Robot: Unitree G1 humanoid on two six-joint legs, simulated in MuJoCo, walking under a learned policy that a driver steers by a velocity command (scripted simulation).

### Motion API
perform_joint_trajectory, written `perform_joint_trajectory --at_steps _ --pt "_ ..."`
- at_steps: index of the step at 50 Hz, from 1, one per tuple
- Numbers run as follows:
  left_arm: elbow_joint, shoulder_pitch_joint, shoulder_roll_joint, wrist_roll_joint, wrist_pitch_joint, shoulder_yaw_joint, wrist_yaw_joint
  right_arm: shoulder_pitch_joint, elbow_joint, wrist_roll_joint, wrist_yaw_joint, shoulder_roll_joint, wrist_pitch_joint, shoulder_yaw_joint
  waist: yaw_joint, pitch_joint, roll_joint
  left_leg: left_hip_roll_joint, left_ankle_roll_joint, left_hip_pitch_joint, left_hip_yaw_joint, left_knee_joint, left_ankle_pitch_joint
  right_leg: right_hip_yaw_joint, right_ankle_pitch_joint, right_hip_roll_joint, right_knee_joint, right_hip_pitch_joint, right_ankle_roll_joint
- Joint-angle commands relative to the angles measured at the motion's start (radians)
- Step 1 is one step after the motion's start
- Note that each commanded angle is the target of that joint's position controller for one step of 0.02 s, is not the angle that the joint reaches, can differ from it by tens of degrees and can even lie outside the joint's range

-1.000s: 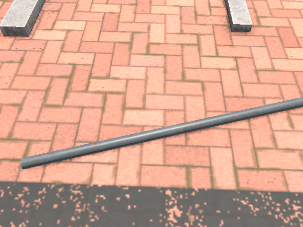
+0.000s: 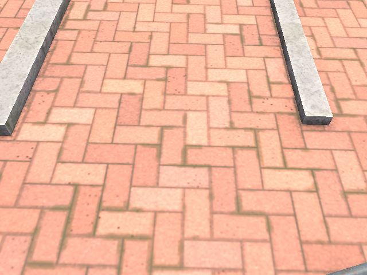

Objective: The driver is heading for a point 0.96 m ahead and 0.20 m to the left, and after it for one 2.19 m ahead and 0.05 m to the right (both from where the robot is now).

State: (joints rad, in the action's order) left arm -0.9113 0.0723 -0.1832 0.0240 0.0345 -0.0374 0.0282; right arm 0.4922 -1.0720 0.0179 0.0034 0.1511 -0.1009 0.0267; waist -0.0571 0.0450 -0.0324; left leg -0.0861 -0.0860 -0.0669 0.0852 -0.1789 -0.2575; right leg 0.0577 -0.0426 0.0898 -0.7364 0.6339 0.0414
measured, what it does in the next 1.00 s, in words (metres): walks ahead, turning left: right foot, then left foot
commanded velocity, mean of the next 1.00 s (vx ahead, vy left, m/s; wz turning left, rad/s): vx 0.50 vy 0.00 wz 0.26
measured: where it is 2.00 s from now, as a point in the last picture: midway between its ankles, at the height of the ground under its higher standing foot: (132, 179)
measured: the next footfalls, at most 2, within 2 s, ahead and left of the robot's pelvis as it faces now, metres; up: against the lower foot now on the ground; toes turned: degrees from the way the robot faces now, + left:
right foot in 0.02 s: +0.20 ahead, -0.13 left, +0.00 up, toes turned -6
left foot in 0.58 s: +0.47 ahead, +0.08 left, +0.00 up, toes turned +9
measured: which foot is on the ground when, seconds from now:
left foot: down 0.00-0.16, up 0.18-0.56, down 0.58-1.00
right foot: up 0.00-0.00, down 0.02-0.68, up 0.70-1.00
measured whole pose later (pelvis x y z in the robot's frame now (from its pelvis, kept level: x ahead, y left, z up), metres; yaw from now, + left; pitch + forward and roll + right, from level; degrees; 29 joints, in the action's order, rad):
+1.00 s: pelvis +0.51 +0.02 +0.01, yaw +19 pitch +2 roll +0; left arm -0.76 -0.03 -0.24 0.03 0.03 -0.02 0.02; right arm 0.47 -0.96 0.01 0.00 0.23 -0.07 0.08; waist -0.10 0.03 -0.03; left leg -0.12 -0.10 0.08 -0.14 -0.27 -0.22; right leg -0.03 -0.23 0.05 -0.78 0.57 -0.04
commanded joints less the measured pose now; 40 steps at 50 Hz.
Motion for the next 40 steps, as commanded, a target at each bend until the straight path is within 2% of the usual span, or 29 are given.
perform_joint_trajectory --at_steps 1,2,3,4,5,6,7,8,9,10,12,13,14,17,18,20,21,23,25,27,28,29,30,31,33,34,35,37,40 --pt "0.089 -0.118 -0.043 -0.001 0.020 -0.002 0.000 0.094 0.009 0.008 0.012 0.131 -0.003 0.019 0.000 0.071 0.103 0.312 -0.117 -0.076 -0.136 -0.011 0.608 0.022 -0.015 -0.026 0.058 0.089 0.024" --pt "0.102 -0.141 -0.046 -0.002 0.025 -0.002 0.000 0.091 0.007 0.007 0.014 0.135 0.000 0.021 -0.001 0.078 0.100 0.310 -0.117 -0.091 -0.131 -0.020 0.619 0.037 -0.064 -0.041 0.100 0.077 0.032" --pt "0.108 -0.170 -0.056 0.001 0.030 -0.006 0.000 0.124 -0.002 0.009 0.016 0.109 0.004 0.013 -0.025 0.069 0.049 0.281 -0.107 -0.127 -0.121 -0.069 0.747 0.086 -0.140 -0.086 0.120 0.037 0.041" --pt "0.106 -0.153 -0.038 -0.001 0.035 -0.005 -0.004 0.145 -0.017 0.017 0.019 0.116 0.009 0.010 -0.020 0.041 0.060 0.271 -0.093 -0.144 -0.115 -0.155 0.953 0.119 -0.207 -0.136 0.164 -0.054 0.053" --pt "0.082 -0.075 -0.044 -0.003 0.041 -0.011 -0.011 0.153 -0.026 0.018 0.024 0.144 0.015 0.013 0.007 -0.016 0.090 0.271 -0.077 -0.127 -0.113 -0.271 1.108 0.128 -0.217 -0.172 0.208 -0.204 0.069" --pt "0.037 0.077 -0.066 -0.005 0.048 -0.025 -0.022 0.117 -0.021 0.002 0.026 0.182 0.017 0.021 0.084 -0.101 0.120 0.265 -0.059 -0.056 -0.105 -0.418 1.082 0.103 -0.121 -0.166 0.299 -0.422 0.090" --pt "-0.019 0.263 -0.121 0.014 0.054 -0.046 -0.035 0.053 0.005 -0.018 0.024 0.197 0.012 0.025 0.172 -0.185 0.135 0.243 -0.040 0.163 -0.094 -0.611 0.874 0.009 -0.037 -0.074 0.329 -0.733 0.129" --pt "-0.040 0.422 -0.229 0.046 0.057 -0.070 -0.046 0.004 0.071 -0.047 0.013 0.113 0.001 0.003 0.220 -0.331 -0.010 0.144 -0.002 0.510 -0.034 -0.952 0.239 -0.331 0.071 0.243 0.320 -1.073 0.220" --pt "-0.059 0.437 -0.266 0.028 0.044 -0.082 -0.036 0.035 0.073 -0.057 0.022 0.104 -0.001 0.013 0.188 -0.368 -0.070 0.045 0.010 0.709 -0.060 -1.185 -0.272 -0.555 0.371 0.403 0.349 -1.107 0.332" --pt "-0.065 0.400 -0.223 0.005 0.043 -0.074 -0.027 -0.063 0.096 -0.035 0.025 0.133 -0.001 0.026 0.183 -0.250 0.002 0.110 0.000 0.765 -0.135 -1.201 -0.206 -0.414 0.370 0.338 0.359 -0.983 0.313" --pt "-0.061 0.249 -0.081 0.002 0.053 -0.034 -0.013 -0.128 0.109 -0.013 0.014 0.106 0.008 0.031 0.107 -0.038 -0.004 0.165 -0.001 0.739 -0.125 -1.074 -0.128 -0.251 0.171 0.222 0.467 -0.695 0.201" --pt "-0.062 0.222 -0.055 -0.002 0.055 -0.024 -0.020 -0.124 0.113 0.006 0.003 0.095 0.025 0.034 0.072 0.009 -0.026 0.177 0.008 0.693 -0.117 -1.022 -0.106 -0.205 0.113 0.186 0.513 -0.587 0.172" --pt "-0.072 0.240 -0.054 0.000 0.058 -0.022 -0.027 -0.101 0.108 0.016 -0.006 0.062 0.044 0.030 0.053 0.017 -0.056 0.164 0.017 0.657 -0.085 -1.060 -0.117 -0.180 0.104 0.168 0.540 -0.525 0.174" --pt "-0.091 0.248 -0.108 -0.012 0.071 -0.028 -0.031 -0.196 0.172 0.023 -0.034 0.056 0.056 0.028 0.008 0.070 -0.036 0.193 0.040 0.687 -0.060 -0.871 -0.012 -0.103 0.122 0.130 0.608 -0.442 0.173" --pt "-0.086 0.233 -0.103 -0.011 0.072 -0.026 -0.031 -0.234 0.180 0.015 -0.039 0.072 0.056 0.032 0.004 0.090 -0.019 0.173 0.044 0.697 -0.034 -0.796 0.034 -0.044 0.131 0.083 0.618 -0.462 0.153" --pt "-0.095 0.271 -0.111 -0.004 0.077 -0.025 -0.027 -0.316 0.196 0.010 -0.045 0.045 0.056 0.016 0.044 0.091 -0.046 0.150 0.040 0.589 0.019 -0.583 0.090 0.016 0.178 0.061 0.614 -0.443 0.140" --pt "-0.117 0.328 -0.128 0.000 0.081 -0.028 -0.026 -0.297 0.194 0.020 -0.043 0.057 0.055 0.021 0.057 0.042 -0.092 0.134 0.020 0.584 0.040 -0.660 0.059 -0.001 0.317 0.119 0.566 -0.529 0.152" --pt "-0.122 0.344 -0.127 -0.003 0.085 -0.026 -0.031 -0.361 0.226 0.003 -0.039 0.066 0.051 0.020 0.056 0.048 -0.067 0.166 0.001 0.599 -0.022 -0.518 0.160 0.021 0.333 0.151 0.558 -0.586 0.123" --pt "-0.122 0.347 -0.152 -0.005 0.081 -0.031 -0.038 -0.400 0.242 0.011 -0.036 0.088 0.049 0.027 0.066 0.043 -0.066 0.119 -0.023 0.566 0.022 -0.447 0.122 0.044 0.443 0.168 0.513 -0.661 0.104" --pt "-0.119 0.339 -0.176 -0.002 0.072 -0.037 -0.047 -0.330 0.230 0.020 -0.035 0.120 0.044 0.044 0.025 -0.024 -0.072 0.056 -0.060 0.443 0.059 -0.411 0.053 0.089 0.656 0.166 0.322 -0.692 0.089" --pt "-0.112 0.330 -0.183 -0.003 0.065 -0.038 -0.050 -0.206 0.191 0.025 -0.036 0.137 0.036 0.058 -0.033 -0.087 -0.051 0.017 -0.084 0.298 0.067 -0.351 0.089 0.124 0.662 0.144 0.143 -0.657 0.071" --pt "-0.093 0.333 -0.173 0.001 0.062 -0.033 -0.050 -0.066 0.147 0.035 -0.029 0.192 0.030 0.081 -0.083 -0.166 -0.001 0.061 -0.119 0.092 -0.024 -0.327 0.068 0.142 0.479 0.116 -0.093 -0.511 0.045" --pt "-0.035 0.355 -0.094 -0.020 0.063 -0.016 -0.039 0.010 0.148 0.038 -0.019 0.312 0.028 0.111 -0.078 -0.259 0.212 0.346 -0.226 -0.124 -0.466 -0.240 -0.010 0.173 -0.051 -0.006 -0.484 -0.212 -0.001" --pt "-0.011 0.343 -0.128 -0.023 0.067 -0.029 -0.030 -0.008 0.143 0.004 -0.027 0.337 0.045 0.115 -0.051 -0.325 0.240 0.459 -0.310 -0.185 -0.846 -0.073 0.020 -0.013 -0.462 -0.128 -0.670 -0.029 -0.012" --pt "0.032 0.210 -0.142 -0.013 0.080 -0.029 -0.024 -0.162 0.165 -0.017 -0.022 0.244 0.058 0.090 0.004 -0.065 0.086 0.383 -0.249 0.033 -0.570 -0.069 0.044 -0.070 -0.287 -0.015 -0.630 0.089 0.003" --pt "0.036 0.201 -0.143 -0.005 0.081 -0.031 -0.028 -0.203 0.173 -0.011 -0.017 0.219 0.057 0.083 0.036 -0.019 0.043 0.329 -0.213 0.079 -0.496 -0.068 0.215 -0.071 -0.243 0.001 -0.570 0.062 -0.003" --pt "0.056 0.178 -0.143 0.011 0.069 -0.030 -0.031 -0.200 0.172 -0.003 -0.008 0.215 0.052 0.080 0.045 -0.028 0.039 0.284 -0.206 0.075 -0.452 -0.088 0.406 -0.075 -0.266 -0.004 -0.556 0.036 -0.021" --pt "0.092 0.139 -0.130 0.012 0.039 -0.027 -0.031 -0.129 0.141 0.003 0.007 0.202 0.033 0.074 0.044 -0.084 0.046 0.243 -0.196 -0.066 -0.414 -0.141 0.683 -0.088 -0.298 -0.032 -0.531 0.061 -0.047" --pt "0.124 0.079 -0.104 0.001 0.009 -0.012 -0.024 -0.038 0.112 0.000 0.016 0.210 0.023 0.071 0.030 -0.131 0.070 0.243 -0.183 -0.120 -0.431 -0.131 0.669 -0.075 -0.382 -0.050 -0.361 0.046 -0.068"
Keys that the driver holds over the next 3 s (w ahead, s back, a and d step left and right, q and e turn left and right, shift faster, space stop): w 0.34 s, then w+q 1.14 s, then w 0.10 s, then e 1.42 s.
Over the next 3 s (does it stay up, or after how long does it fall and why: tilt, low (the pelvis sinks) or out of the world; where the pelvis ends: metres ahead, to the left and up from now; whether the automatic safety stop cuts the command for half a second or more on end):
stays up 0.85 0.20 0.00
